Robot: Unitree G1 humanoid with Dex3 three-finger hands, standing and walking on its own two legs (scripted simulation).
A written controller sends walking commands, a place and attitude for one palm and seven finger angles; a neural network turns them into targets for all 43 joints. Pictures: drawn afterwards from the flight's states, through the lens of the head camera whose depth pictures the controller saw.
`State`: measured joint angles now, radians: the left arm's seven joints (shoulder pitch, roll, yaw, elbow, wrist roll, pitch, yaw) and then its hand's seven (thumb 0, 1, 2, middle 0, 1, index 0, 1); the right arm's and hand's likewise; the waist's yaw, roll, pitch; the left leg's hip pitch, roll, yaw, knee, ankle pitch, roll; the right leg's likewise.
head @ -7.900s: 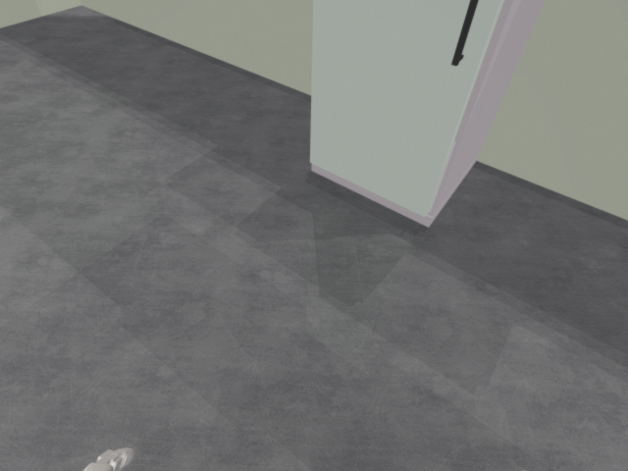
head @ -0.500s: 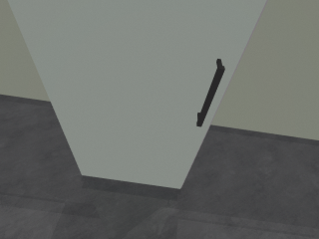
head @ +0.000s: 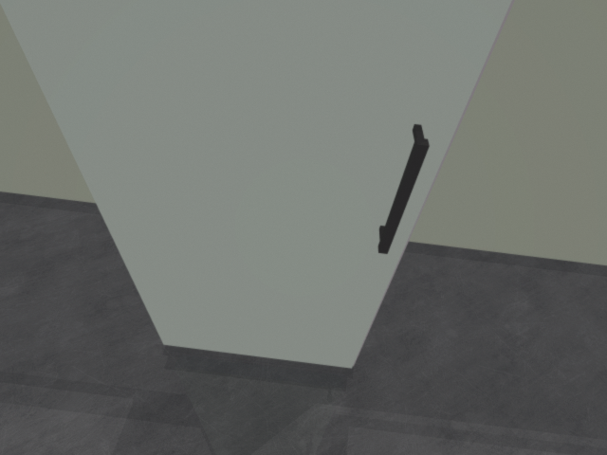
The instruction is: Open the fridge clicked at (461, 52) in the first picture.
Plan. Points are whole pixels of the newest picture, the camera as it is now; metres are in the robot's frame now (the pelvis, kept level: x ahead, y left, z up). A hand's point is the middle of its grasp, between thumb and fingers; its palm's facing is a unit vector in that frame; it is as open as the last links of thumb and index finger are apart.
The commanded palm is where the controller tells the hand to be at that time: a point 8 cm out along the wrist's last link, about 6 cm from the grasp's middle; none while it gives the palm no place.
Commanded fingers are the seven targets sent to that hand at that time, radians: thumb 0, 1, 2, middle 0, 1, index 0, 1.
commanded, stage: come to a stop and stand still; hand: right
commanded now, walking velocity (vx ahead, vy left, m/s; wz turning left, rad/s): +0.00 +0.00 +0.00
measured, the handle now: (398, 195) +0.49 -0.11 +0.09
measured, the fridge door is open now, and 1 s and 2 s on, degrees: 0 0 0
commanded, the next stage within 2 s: look again from close up in 0.04 s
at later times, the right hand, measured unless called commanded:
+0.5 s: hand out of the picture +0.00 -0.15 -0.17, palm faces +0.03 +0.98 -0.20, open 7.4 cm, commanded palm none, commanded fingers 0.00 -0.90 -0.90 0.20 0.30 0.20 0.30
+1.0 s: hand out of the picture +0.00 -0.16 -0.17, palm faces +0.03 +0.98 -0.20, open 7.4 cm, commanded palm none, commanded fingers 0.00 -0.90 -0.90 0.20 0.30 0.20 0.30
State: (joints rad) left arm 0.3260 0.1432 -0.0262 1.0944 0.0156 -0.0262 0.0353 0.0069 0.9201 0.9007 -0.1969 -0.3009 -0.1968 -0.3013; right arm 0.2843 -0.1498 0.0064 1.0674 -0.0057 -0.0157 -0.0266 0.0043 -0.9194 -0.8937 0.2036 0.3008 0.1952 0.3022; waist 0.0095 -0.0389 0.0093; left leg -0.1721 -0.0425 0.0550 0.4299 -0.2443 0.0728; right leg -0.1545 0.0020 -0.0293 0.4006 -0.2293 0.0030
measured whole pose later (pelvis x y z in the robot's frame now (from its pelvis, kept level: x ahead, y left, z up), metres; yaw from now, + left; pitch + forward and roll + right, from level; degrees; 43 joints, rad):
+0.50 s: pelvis +0.00 +0.02 +0.00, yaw +0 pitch -1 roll -1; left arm 0.30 0.16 -0.02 1.12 0.01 -0.02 0.04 0.00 0.91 0.90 -0.19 -0.30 -0.19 -0.30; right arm 0.32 -0.13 0.02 1.10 -0.01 -0.02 -0.03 0.00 -0.91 -0.89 0.20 0.30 0.20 0.30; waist 0.00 -0.02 0.01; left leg -0.14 -0.07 0.06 0.39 -0.23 0.09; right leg -0.13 -0.02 -0.02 0.38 -0.23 0.03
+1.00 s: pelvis +0.00 +0.01 +0.00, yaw +0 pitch -1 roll -1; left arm 0.33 0.15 -0.02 1.13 0.02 -0.03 0.04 0.00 0.91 0.90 -0.20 -0.30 -0.20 -0.30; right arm 0.31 -0.15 0.01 1.09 -0.01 -0.02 -0.03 0.00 -0.90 -0.89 0.20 0.30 0.20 0.30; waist 0.00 -0.01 0.02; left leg -0.14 -0.07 0.06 0.39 -0.23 0.09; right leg -0.14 -0.02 -0.02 0.39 -0.23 0.02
